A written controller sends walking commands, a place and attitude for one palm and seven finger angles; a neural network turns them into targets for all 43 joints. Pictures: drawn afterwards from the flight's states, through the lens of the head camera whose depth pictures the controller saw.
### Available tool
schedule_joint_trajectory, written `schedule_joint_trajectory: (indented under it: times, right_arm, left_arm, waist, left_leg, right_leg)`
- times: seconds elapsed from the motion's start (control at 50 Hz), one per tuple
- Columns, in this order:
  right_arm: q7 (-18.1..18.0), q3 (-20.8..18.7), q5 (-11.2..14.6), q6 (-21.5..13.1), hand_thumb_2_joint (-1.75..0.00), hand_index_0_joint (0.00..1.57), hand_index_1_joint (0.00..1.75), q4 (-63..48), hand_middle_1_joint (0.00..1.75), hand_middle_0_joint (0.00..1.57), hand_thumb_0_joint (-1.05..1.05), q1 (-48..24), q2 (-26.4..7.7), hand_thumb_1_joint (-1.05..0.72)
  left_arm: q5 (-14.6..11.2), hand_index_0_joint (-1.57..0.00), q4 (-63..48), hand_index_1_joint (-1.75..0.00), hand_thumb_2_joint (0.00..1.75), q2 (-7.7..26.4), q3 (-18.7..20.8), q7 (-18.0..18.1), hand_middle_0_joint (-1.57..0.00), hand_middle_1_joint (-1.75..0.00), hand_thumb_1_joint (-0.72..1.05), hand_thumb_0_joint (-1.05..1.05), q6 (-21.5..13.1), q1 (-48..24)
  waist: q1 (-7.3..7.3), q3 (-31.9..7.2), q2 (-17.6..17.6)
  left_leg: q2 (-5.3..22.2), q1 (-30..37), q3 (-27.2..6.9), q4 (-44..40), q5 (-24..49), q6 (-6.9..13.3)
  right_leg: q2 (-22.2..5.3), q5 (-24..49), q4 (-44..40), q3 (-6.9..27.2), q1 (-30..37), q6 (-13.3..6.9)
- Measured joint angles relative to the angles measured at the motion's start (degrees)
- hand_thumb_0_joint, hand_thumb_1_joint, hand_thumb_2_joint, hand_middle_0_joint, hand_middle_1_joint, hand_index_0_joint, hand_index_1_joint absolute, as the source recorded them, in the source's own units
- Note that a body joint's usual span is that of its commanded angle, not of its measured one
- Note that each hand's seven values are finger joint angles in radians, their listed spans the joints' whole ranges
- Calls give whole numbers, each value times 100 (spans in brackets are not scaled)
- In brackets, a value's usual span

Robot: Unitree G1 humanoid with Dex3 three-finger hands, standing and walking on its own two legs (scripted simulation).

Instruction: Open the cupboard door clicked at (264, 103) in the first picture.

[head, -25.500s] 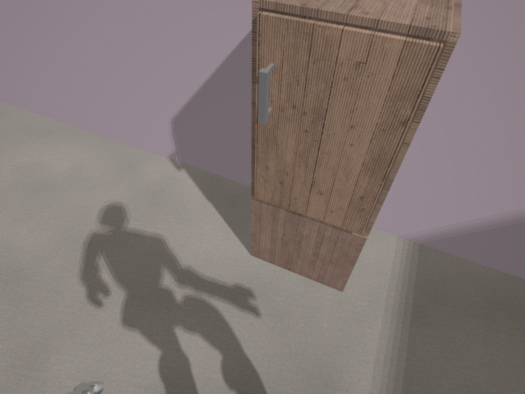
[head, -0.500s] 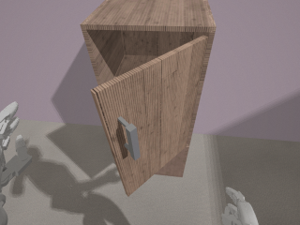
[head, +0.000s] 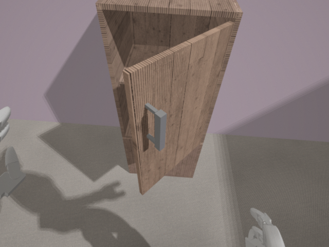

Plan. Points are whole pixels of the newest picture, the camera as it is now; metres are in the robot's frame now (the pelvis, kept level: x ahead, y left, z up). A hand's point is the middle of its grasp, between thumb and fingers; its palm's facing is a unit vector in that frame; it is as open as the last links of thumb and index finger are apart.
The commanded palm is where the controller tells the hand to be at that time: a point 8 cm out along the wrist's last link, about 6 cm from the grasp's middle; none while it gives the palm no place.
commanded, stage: step back with the hand held close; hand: left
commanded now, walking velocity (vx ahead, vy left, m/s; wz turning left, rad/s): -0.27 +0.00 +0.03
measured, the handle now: (154, 127) +0.39 +0.06 +0.08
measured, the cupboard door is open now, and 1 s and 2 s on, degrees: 48 48 48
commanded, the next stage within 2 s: stop stepping back and stand still in 0.58 s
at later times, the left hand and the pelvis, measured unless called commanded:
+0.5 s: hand out of the picture +0.13 +0.29 +0.17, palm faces +0.42 -0.81 -0.41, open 7.4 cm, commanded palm +0.06 +0.32 +0.18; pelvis -0.08 +0.02 +0.00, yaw +0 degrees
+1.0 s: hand out of the picture +0.03 +0.31 +0.16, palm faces +0.44 -0.84 -0.33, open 7.4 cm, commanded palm -0.04 +0.33 +0.18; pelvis -0.20 +0.04 -0.01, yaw -4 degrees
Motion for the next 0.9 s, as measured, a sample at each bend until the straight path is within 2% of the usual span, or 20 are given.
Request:
schedule_joint_trajectory:
  times: [0.08, 0.18, 0.22, 0.28, 0.34, 0.38, 0.42, 0.46, 0.52, 0.56, 0.62, 0.68, 0.72, 0.74, 0.76, 0.78, 0.82, 0.86, 0.9]
  right_arm:
    - [-11, 9, -44, -125, -90, 20, 30, 32, 30, 20, 1, 110, 69, -91]
    - [72, 63, -76, -268, -90, 21, 30, 142, 30, 20, 1, 60, 187, -90]
    - [111, 60, -94, -315, -90, 21, 30, 220, 30, 20, 1, -132, 165, -90]
    - [163, 53, -59, -366, -90, 21, 30, 310, 30, 20, 1, -301, 182, -90]
    - [171, 56, -39, -363, -90, 21, 30, 426, 30, 20, 1, -324, 211, -90]
    - [147, 66, -48, -310, -90, 21, 30, 456, 30, 20, 1, -256, 208, -90]
    - [73, 50, -54, -271, -90, 21, 30, 458, 30, 20, 1, -234, 185, -90]
    - [18, 36, -67, -275, -90, 21, 30, 453, 30, 20, 1, -336, 169, -90]
    - [38, 9, -187, -390, -90, 21, 30, 367, 30, 20, 1, -468, 164, -91]
    - [91, -10, -198, -449, -90, 21, 30, 294, 30, 20, 1, -451, 183, -91]
    - [180, 1, -153, -496, -90, 21, 30, 235, 30, 20, 1, -352, 229, -91]
    - [218, 18, -149, -565, -90, 21, 30, 257, 30, 20, 1, -255, 266, -91]
    - [231, 22, -182, -604, -90, 21, 30, 296, 30, 20, 1, -239, 288, -90]
    - [234, 32, -185, -615, -90, 21, 30, 302, 30, 20, 1, -253, 308, -90]
    - [236, 64, -175, -622, -90, 21, 30, 291, 30, 20, 1, -297, 334, -90]
    - [230, 86, -166, -629, -90, 21, 30, 321, 30, 20, 1, -377, 301, -90]
    - [198, 96, -192, -552, -90, 21, 30, 573, 30, 20, 1, -352, 222, -90]
    - [176, 124, -127, -487, -90, 21, 30, 752, 30, 20, 1, -28, 269, -90]
    - [117, 170, -63, -478, -90, 21, 30, 827, 30, 20, 1, 292, 294, -90]
  left_arm:
    - [82, -21, 77, -30, 90, -14, 38, -3, -21, -31, 89, 2, -13, -167]
    - [48, -21, -46, -30, 90, -36, 187, 13, -21, -31, 89, 2, -65, -168]
    - [-2, -21, -78, -30, 90, -180, 126, 11, -21, -31, 89, 2, -95, -226]
    - [-67, -21, -179, -30, 90, -194, -38, -2, -21, -31, 89, 2, -154, -260]
    - [-76, -21, -273, -30, 90, -108, -129, -15, -21, -31, 89, 2, -228, -166]
    - [-52, -21, -274, -30, 90, -62, -123, -24, -21, -31, 89, 2, -236, -66]
    - [-37, -21, -183, -30, 90, 6, -108, -43, -21, -31, 89, 2, -198, -204]
    - [-47, -21, -18, -30, 90, 86, -35, -54, -21, -31, 89, 2, -169, -510]
    - [-46, -21, 197, -30, 90, 151, 128, -64, -21, -31, 89, 2, -160, -761]
    - [-80, -21, 151, -30, 90, 173, 183, -59, -21, -31, 89, 2, -125, -718]
    - [-148, -21, -174, -30, 90, 176, 175, -56, -21, -31, 89, 2, -67, -390]
    - [-213, -21, -464, -30, 90, 162, 59, -79, -21, -30, 89, 2, -67, -107]
    - [-247, -21, -557, -30, 90, 195, 23, -85, -21, -31, 89, 2, -99, -43]
    - [-260, -21, -599, -30, 90, 253, 59, -77, -21, -31, 89, 2, -123, -24]
    - [-264, -21, -665, -30, 90, 350, 165, -53, -21, -31, 89, 2, -163, 18]
    - [-260, -21, -701, -30, 90, 360, 221, -47, -21, -31, 89, 2, -214, 21]
    - [-247, -21, -686, -30, 90, 263, 127, -84, -21, -31, 89, 2, -203, 63]
    - [-222, -21, -640, -30, 90, 292, 139, -114, -21, -31, 89, 2, -153, 182]
    - [-169, -21, -515, -30, 90, 240, 219, -90, -21, -31, 89, 2, -117, 157]
  waist:
    - [3, 56, 2]
    - [153, -81, -147]
    - [215, 37, -5]
    - [250, 174, 66]
    - [254, 111, -8]
    - [241, -62, -65]
    - [148, -129, -143]
    - [146, -24, -262]
    - [60, 71, -222]
    - [7, 53, -165]
    - [29, -84, -168]
    - [64, -249, -190]
    - [88, -329, -222]
    - [105, -336, -301]
    - [167, -321, -486]
    - [249, -236, -520]
    - [275, -140, -264]
    - [277, -369, -333]
    - [260, -590, -454]
  left_leg:
    - [-128, -112, -109, -99, 208, 85]
    - [-286, -461, -50, -208, 441, 90]
    - [-193, -518, -73, -315, 569, 29]
    - [-121, -544, -105, -342, 477, -155]
    - [-121, -636, -215, 247, -241, -347]
    - [-89, -411, -362, 489, -263, -398]
    - [-134, -293, -349, 314, 147, -159]
    - [-188, -221, -253, 155, 203, 61]
    - [-99, -243, -225, -197, 481, 140]
    - [-15, -281, -271, -514, 759, 119]
    - [105, -365, -251, -997, 1128, 55]
    - [142, -493, -234, -1442, 1458, -38]
    - [110, -643, -208, -1631, 1609, -173]
    - [46, -780, -153, -1569, 1537, -276]
    - [-62, -1023, -23, -1262, 1220, -400]
    - [-92, -1309, -13, -673, 692, -523]
    - [-68, -1488, -310, 826, -221, -617]
    - [-175, -1230, -385, 1617, -488, -602]
    - [-160, -542, -317, 1248, -441, -493]
  right_leg:
    - [52, -380, 468, 147, -81, 12]
    - [53, -848, 357, 303, 355, -76]
    - [141, -651, 168, 285, 317, -74]
    - [197, -341, 23, 245, 321, -81]
    - [216, -330, 58, 282, 357, -67]
    - [246, -370, 138, 368, 358, -38]
    - [203, -413, 241, 375, 336, 20]
    - [149, -434, 497, 475, 206, 66]
    - [322, -1149, 1716, 608, -212, 41]
    - [373, -1296, 2184, 531, -281, -5]
    - [336, -1481, 2183, 310, -70, -46]
    - [320, -1729, 1588, 53, 411, -116]
    - [309, -1793, 776, -106, 830, -203]
    - [249, -1738, 228, -139, 1056, -271]
    - [86, -1620, -315, -47, 1218, -363]
    - [-6, -1256, -531, 30, 1208, -393]
    - [122, -1069, -259, 17, 1210, -209]
    - [47, -1153, -156, 68, 1288, -78]
    - [-50, -1282, -3, 140, 1328, 3]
